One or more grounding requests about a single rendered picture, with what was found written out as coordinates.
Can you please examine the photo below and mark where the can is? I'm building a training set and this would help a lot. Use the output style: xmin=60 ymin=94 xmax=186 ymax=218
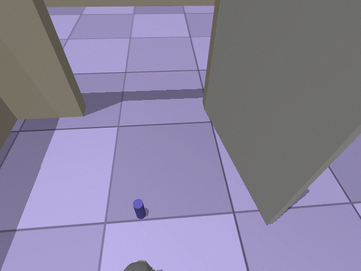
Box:
xmin=133 ymin=199 xmax=146 ymax=219

